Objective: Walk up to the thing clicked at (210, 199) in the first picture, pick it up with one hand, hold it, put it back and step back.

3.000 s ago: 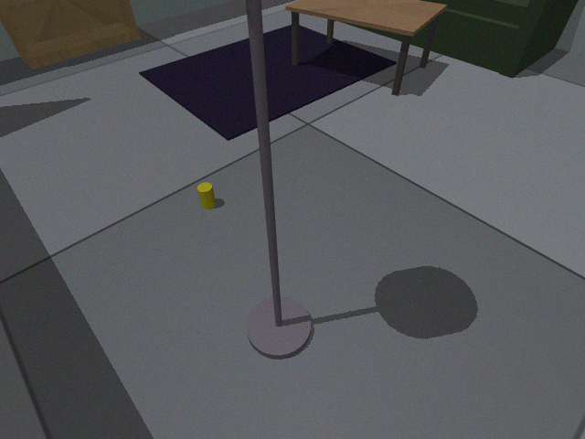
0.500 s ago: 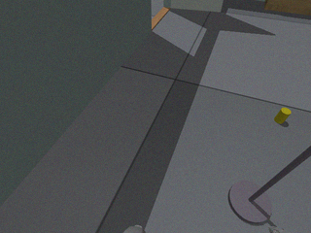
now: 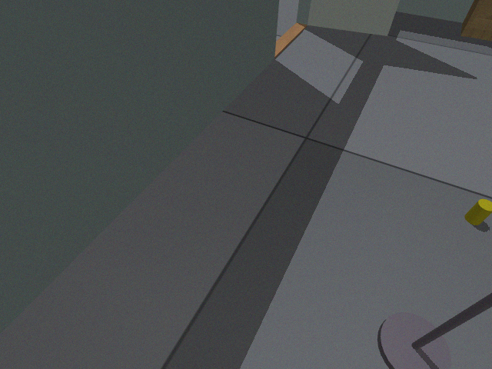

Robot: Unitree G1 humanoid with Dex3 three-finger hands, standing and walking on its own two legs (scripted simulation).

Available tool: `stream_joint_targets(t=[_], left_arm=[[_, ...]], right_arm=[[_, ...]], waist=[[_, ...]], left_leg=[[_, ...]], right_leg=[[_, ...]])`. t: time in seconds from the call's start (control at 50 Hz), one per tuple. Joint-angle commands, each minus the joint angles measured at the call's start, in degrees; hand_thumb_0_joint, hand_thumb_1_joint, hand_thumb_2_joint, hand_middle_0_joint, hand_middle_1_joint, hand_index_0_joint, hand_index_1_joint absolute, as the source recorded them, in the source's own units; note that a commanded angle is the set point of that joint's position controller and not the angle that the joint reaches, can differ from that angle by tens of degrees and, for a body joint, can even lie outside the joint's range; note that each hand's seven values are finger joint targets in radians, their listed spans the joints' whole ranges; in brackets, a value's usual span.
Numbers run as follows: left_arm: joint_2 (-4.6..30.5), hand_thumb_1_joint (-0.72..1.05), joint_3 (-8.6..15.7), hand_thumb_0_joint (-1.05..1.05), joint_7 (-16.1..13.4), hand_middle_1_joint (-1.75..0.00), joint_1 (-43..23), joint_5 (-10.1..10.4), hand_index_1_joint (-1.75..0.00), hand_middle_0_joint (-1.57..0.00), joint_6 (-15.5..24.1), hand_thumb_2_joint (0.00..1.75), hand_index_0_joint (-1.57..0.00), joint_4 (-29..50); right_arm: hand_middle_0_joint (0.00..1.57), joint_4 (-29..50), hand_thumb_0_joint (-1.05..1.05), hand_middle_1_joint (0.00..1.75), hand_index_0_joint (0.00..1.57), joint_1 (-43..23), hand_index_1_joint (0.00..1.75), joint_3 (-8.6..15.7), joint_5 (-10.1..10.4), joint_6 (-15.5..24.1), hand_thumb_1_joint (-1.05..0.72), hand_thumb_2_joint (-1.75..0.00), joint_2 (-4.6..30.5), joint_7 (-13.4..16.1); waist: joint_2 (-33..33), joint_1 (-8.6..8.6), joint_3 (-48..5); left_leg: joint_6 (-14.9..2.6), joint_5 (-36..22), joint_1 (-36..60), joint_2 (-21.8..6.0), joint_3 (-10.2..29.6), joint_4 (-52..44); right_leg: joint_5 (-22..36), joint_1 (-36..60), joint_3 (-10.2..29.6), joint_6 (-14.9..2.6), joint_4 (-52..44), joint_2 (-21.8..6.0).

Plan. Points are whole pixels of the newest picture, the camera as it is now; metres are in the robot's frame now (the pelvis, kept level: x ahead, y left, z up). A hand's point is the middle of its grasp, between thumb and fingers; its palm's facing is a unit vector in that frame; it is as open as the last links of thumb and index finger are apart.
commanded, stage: walk up
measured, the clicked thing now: (479, 212) +0.92 -1.12 -0.69
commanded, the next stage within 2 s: stand in 0.38 s
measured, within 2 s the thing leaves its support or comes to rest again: neither
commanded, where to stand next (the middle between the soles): +0.06 -0.02 m, yaw -2 degrees
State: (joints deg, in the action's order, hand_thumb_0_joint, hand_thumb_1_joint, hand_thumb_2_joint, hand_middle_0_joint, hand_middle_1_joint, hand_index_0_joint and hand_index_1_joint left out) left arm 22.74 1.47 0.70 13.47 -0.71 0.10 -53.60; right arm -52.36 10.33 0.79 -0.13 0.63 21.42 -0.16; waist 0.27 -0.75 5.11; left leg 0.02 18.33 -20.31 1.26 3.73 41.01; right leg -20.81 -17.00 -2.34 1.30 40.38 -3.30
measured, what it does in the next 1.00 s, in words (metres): stands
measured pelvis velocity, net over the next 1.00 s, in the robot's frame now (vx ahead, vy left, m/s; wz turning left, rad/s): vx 0.00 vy -0.02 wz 0.01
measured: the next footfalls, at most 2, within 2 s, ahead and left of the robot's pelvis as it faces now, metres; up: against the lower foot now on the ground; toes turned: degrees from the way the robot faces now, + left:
none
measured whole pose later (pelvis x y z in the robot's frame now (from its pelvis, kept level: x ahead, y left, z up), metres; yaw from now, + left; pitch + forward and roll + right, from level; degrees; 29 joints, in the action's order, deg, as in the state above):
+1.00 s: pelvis +0.00 -0.02 +0.03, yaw +0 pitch -3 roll +0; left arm 20.6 0.4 0.7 5.7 -0.3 0.3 -66.8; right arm -66.9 5.9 -0.1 -0.7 0.1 20.1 -0.8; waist 0.4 -0.3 3.8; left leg 2.5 7.7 -9.8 -1.2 5.0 20.0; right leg -11.0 -7.0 -3.9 0.0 20.6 -1.1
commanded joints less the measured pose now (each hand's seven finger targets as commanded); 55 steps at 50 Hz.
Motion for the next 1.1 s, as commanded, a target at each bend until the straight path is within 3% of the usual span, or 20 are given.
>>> stream_joint_targets(t=[0.0,0.06,0.12,0.34,0.38,0.5,0.58,0.64,0.7,0.74,0.78,0.88,1.08], left_arm=[[12.52,0.9,2.25,0.0,-0.71,-0.3,-6.08,0.36,-0.3,-0.2,1.94,0.9,-0.2,3.43],[12.56,0.9,2.21,0.0,-0.69,-0.3,-6.38,0.4,-0.3,-0.2,2.15,0.9,-0.2,1.37],[11.83,0.9,1.93,0.0,-0.75,-0.3,-7.53,0.91,-0.3,-0.2,2.09,0.9,-0.2,-0.18],[10.59,0.9,1.56,0.0,-0.53,-0.3,-11.61,0.94,-0.3,-0.2,1.49,0.9,-0.2,-5.13],[9.78,0.9,0.97,0.0,-0.75,-0.3,-10.86,0.47,-0.3,-0.2,1.58,0.9,-0.2,-6.77],[10.28,0.9,0.71,0.0,-0.67,-0.3,-12.58,0.5,-0.3,-0.2,1.8,0.9,-0.2,-8.6],[10.74,0.9,0.79,0.0,-0.76,-0.3,-12.51,0.37,-0.3,-0.2,1.87,0.9,-0.2,-9.38],[10.91,0.9,0.75,0.0,-0.77,-0.3,-12.18,0.23,-0.3,-0.2,1.74,0.9,-0.2,-9.73],[11.26,0.9,0.86,0.0,-0.82,-0.3,-12.24,0.15,-0.3,-0.2,1.78,0.9,-0.2,-9.64],[11.36,0.9,1.01,0.0,-0.73,-0.3,-12.17,0.18,-0.3,-0.2,1.65,0.9,-0.2,-9.7],[10.64,0.9,0.93,0.0,-0.82,-0.3,-10.99,0.19,-0.3,-0.2,1.63,0.9,-0.2,-9.87],[10.73,0.9,1.1,0.0,-0.83,-0.3,-11.15,0.38,-0.3,-0.2,1.7,0.9,-0.2,-9.45],[10.49,0.9,1.21,0.0,-0.87,-0.3,-10.84,0.26,-0.3,-0.2,1.47,0.9,-0.2,-9.43]], right_arm=[[0.2,1.68,0.0,0.3,0.2,-2.78,0.3,3.17,0.16,2.03,-0.9,-0.9,13.18,0.67],[0.2,-0.23,0.0,0.3,0.2,-3.59,0.3,2.2,0.38,2.1,-0.9,-0.9,12.07,0.56],[0.2,-2.37,0.0,0.3,0.2,-4.49,0.3,1.84,0.32,2.19,-0.9,-0.9,12.08,0.65],[0.2,-6.59,0.0,0.3,0.2,-8.75,0.3,1.19,0.03,1.79,-0.9,-0.9,11.82,0.69],[0.2,-7.52,0.0,0.3,0.2,-8.82,0.3,1.19,-0.25,1.98,-0.9,-0.9,11.28,0.52],[0.2,-8.92,0.0,0.3,0.2,-9.68,0.3,1.45,0.08,1.31,-0.9,-0.9,11.52,0.43],[0.2,-9.48,0.0,0.3,0.2,-10.07,0.3,1.47,-0.01,1.2,-0.9,-0.9,11.19,0.33],[0.2,-9.99,0.0,0.3,0.2,-9.94,0.3,1.55,-0.19,0.91,-0.9,-0.9,10.87,0.24],[0.2,-10.07,0.0,0.3,0.2,-9.63,0.3,1.66,-0.18,0.76,-0.9,-0.9,10.69,0.11],[0.2,-10.55,0.0,0.3,0.2,-8.11,0.3,1.48,-0.36,0.68,-0.9,-0.9,10.64,0.08],[0.2,-10.04,0.0,0.3,0.2,-9.73,0.3,1.68,-0.38,0.83,-0.9,-0.9,11.1,0.12],[0.2,-10.32,0.0,0.3,0.2,-8.62,0.3,1.33,-0.38,1.0,-0.9,-0.9,10.75,0.34],[0.2,-10.42,0.0,0.3,0.2,-7.39,0.3,0.89,-0.25,0.74,-0.9,-0.9,10.69,0.44]], waist=[[-1.34,0.74,-4.1],[-3.14,0.24,-5.72],[-0.17,0.0,-7.91],[1.42,-0.44,-7.05],[1.34,-0.56,-8.49],[1.57,0.33,-6.45],[0.67,0.21,-6.66],[-0.34,0.29,-4.4],[-0.83,0.43,-5.25],[0.4,0.78,-4.4],[0.94,-0.18,-5.21],[0.61,-0.02,-6.49],[-0.43,0.17,-6.21]], left_leg=[[-4.1,-3.91,3.95,-4.99,8.83,-11.18],[-3.77,-9.04,3.24,-4.73,7.27,-11.65],[-3.02,-14.4,5.73,-4.81,7.09,-13.02],[-2.28,-13.97,6.44,-5.97,7.7,-19.31],[-1.46,-22.04,10.85,-7.63,7.39,-19.84],[-0.76,-14.88,9.4,-7.12,6.22,-22.55],[-0.66,-13.87,10.06,-7.35,5.86,-23.68],[-0.35,-7.46,9.68,-6.58,5.51,-24.38],[-0.52,-9.19,10.63,-6.63,5.13,-23.7],[-0.46,-5.74,7.75,-6.56,5.43,-25.22],[-0.66,-7.49,8.37,-6.8,5.63,-24.75],[-0.49,-13.42,10.43,-7.17,5.02,-23.89],[-0.4,-13.7,9.96,-7.26,4.7,-24.01]], right_leg=[[4.11,-1.44,6.38,-4.71,-12.31,-4.8],[6.54,4.45,6.2,-4.66,-14.53,-5.39],[10.92,6.8,4.86,-4.49,-14.36,-5.59],[8.31,10.82,2.69,-3.04,-20.14,-5.15],[12.31,11.42,3.21,-2.26,-20.16,-4.24],[10.15,12.17,4.17,-2.06,-23.65,-4.53],[10.19,12.36,4.33,-2.07,-24.2,-4.67],[3.66,9.12,5.06,-2.14,-26.07,-4.62],[3.38,8.94,5.71,-2.42,-26.63,-5.15],[2.49,9.81,5.34,-2.24,-26.02,-4.52],[4.68,10.41,5.2,-2.32,-25.52,-4.68],[8.71,10.89,5.34,-2.4,-25.05,-4.78],[9.28,11.62,5.05,-2.18,-25.34,-4.72]])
